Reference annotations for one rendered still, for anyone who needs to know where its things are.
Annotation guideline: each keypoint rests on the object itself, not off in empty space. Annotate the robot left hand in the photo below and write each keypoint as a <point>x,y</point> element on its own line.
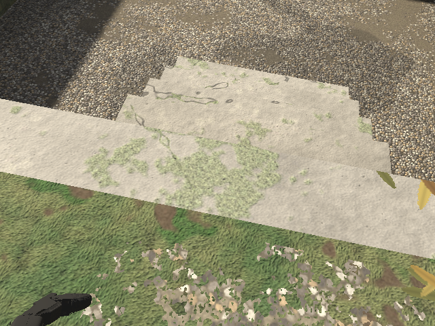
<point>49,308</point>

